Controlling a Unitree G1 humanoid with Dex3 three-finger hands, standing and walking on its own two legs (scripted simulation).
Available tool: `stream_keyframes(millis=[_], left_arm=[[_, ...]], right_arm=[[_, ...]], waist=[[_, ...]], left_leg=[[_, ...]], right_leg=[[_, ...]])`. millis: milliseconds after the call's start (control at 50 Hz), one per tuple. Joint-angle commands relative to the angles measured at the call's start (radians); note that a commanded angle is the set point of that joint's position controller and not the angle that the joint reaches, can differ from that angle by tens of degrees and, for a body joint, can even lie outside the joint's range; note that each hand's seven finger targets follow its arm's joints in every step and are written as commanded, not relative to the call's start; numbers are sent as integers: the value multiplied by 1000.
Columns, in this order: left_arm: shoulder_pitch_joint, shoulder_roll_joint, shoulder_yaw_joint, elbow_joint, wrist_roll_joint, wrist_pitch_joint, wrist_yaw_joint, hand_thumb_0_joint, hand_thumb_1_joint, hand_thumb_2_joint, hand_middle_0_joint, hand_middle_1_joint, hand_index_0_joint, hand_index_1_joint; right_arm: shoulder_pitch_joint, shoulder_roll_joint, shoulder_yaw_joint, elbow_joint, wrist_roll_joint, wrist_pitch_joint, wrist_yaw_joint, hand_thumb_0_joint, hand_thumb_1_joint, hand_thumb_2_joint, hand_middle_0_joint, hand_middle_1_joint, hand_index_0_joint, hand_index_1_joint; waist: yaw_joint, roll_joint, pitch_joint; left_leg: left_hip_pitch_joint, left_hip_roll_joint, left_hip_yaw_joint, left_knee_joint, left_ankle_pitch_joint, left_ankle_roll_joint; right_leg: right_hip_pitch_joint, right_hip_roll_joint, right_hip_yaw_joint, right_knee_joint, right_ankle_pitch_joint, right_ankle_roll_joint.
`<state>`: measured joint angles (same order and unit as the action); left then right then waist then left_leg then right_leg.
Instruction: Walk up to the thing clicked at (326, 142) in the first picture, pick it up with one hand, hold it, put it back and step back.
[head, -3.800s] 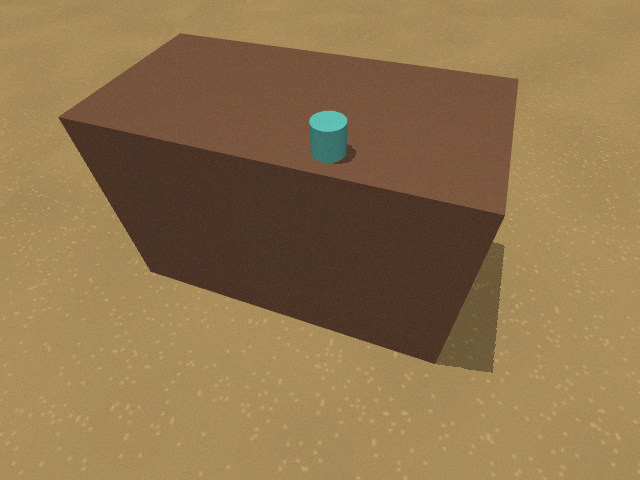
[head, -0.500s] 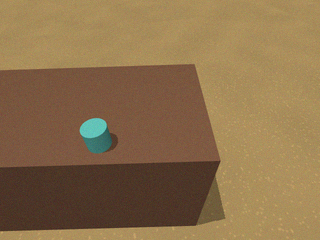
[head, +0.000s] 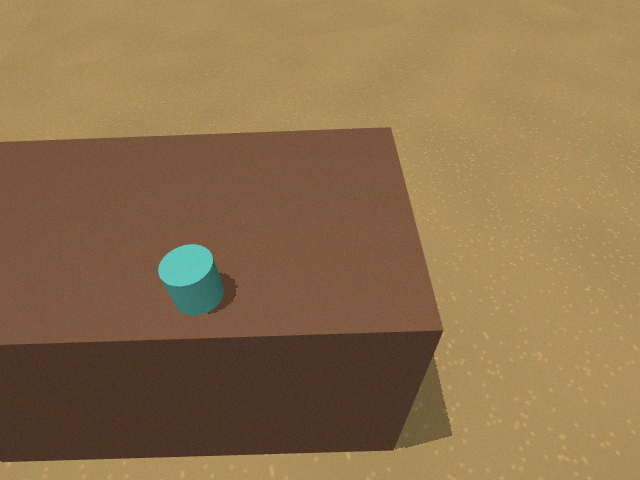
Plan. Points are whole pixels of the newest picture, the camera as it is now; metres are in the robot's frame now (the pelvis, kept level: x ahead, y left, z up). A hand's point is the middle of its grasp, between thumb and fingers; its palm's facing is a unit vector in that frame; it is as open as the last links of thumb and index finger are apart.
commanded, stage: walk up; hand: left
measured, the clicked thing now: (193, 280) +0.44 +0.23 -0.04
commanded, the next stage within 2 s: stand in 0.38 s
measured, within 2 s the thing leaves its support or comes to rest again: neither
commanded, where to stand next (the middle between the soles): +0.05 -0.01 m, yaw +1 degrees
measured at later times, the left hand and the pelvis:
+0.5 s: hand out of the picture +0.08 +0.25 -0.15, palm faces +0.00 -0.94 -0.34, open 7.4 cm; pelvis +0.00 +0.00 +0.00, yaw +0 degrees
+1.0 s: hand out of the picture +0.04 +0.26 -0.15, palm faces -0.01 -0.94 -0.34, open 7.4 cm; pelvis -0.02 +0.00 +0.01, yaw +1 degrees
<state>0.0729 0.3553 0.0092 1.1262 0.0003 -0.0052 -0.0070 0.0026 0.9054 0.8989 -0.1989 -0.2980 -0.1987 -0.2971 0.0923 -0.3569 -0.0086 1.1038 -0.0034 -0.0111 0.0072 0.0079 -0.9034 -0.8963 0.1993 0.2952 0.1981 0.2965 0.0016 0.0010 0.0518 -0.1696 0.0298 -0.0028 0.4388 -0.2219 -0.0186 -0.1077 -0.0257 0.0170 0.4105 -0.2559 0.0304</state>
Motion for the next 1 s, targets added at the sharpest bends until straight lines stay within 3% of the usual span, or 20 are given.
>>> stream_keyframes(millis=[0, 100, 340, 360, 400, 460, 500, 580, 680, 840, 980], left_arm=[[-64, 207, 40, -56, 7, -24, 12, 0, 900, 900, -200, -300, -200, -300], [-57, 210, 44, -45, 8, -27, 13, 0, 900, 900, -200, -300, -200, -300], [-55, 204, 47, -48, 13, -24, 13, 0, 900, 900, -200, -300, -200, -300], [-59, 206, 41, -50, 9, -26, 16, 0, 900, 900, -200, -300, -200, -300], [-38, 207, 43, -46, 6, -27, 18, 0, 900, 900, -200, -300, -200, -300], [-35, 213, 42, -44, 6, -27, 18, 0, 900, 900, -200, -300, -200, -300], [-36, 209, 40, -49, 6, -28, 17, 0, 900, 900, -200, -300, -200, -300], [-27, 202, 35, -44, 7, -22, 16, 0, 900, 900, -200, -300, -200, -300], [-30, 212, 35, -47, 10, -23, 14, 0, 900, 900, -200, -300, -200, -300], [-2, 205, 35, -45, 13, -19, 8, 0, 900, 900, -200, -300, -200, -300], [7, 211, 35, -56, 12, -26, 10, 0, 900, 900, -200, -300, -200, -300]], right_arm=[[-51, -218, -47, -52, -4, -25, -11, 0, -900, -900, 200, 300, 200, 300], [-51, -210, -46, -49, -3, -26, -11, 0, -900, -900, 200, 300, 200, 300], [-52, -204, -43, -43, -7, -23, -12, 0, -900, -900, 200, 300, 200, 300], [-79, -210, -41, -48, -7, -23, -15, 0, -900, -900, 200, 300, 200, 300], [-56, -212, -43, -44, -5, -23, -16, 0, -900, -900, 200, 300, 200, 300], [-58, -203, -41, -41, -2, -20, -14, 0, -900, -900, 200, 300, 200, 300], [-62, -209, -39, -40, -2, -20, -12, 0, -900, -900, 200, 300, 200, 300], [-65, -210, -36, -37, -3, -16, -11, 0, -900, -900, 200, 300, 200, 300], [-62, -208, -37, -33, -4, -15, -9, 0, -900, -900, 200, 300, 200, 300], [-52, -220, -42, -26, -9, -13, -4, 0, -900, -900, 200, 300, 200, 300], [-49, -216, -44, -29, -7, -18, -5, 0, -900, -900, 200, 300, 200, 300]], waist=[[-5, 21, -72], [-5, -4, -93], [-6, 4, -92], [0, 8, -44], [0, 2, -78], [-5, -9, -89], [-3, 3, -117], [-3, 17, -85], [-7, 0, -81], [-3, 33, -23], [-4, 4, -80]], left_leg=[[29, 91, -69, -99, 167, 55], [68, 88, -57, -91, 226, 49], [59, 84, -60, -113, 175, 46], [46, 102, -79, -116, 286, 35], [73, 107, -72, -108, 323, 36], [89, 100, -70, -117, 269, 32], [104, 104, -71, -118, 302, 31], [73, 98, -74, -145, 186, 28], [73, 99, -78, -148, 173, 29], [10, 97, -105, -193, -35, 30], [69, 98, -95, -148, 115, 33]], right_leg=[[-6, -77, 48, -73, 176, -54], [9, -80, 46, -88, 217, -51], [15, -82, 46, -110, 179, -51], [0, -101, 59, -107, 274, -42], [26, -104, 54, -106, 308, -39], [20, -100, 55, -122, 266, -37], [36, -101, 49, -117, 290, -36], [17, -96, 52, -138, 181, -34], [3, -99, 54, -144, 164, -37], [-41, -89, 55, -156, 33, -40], [-31, -101, 62, -145, 113, -41]])
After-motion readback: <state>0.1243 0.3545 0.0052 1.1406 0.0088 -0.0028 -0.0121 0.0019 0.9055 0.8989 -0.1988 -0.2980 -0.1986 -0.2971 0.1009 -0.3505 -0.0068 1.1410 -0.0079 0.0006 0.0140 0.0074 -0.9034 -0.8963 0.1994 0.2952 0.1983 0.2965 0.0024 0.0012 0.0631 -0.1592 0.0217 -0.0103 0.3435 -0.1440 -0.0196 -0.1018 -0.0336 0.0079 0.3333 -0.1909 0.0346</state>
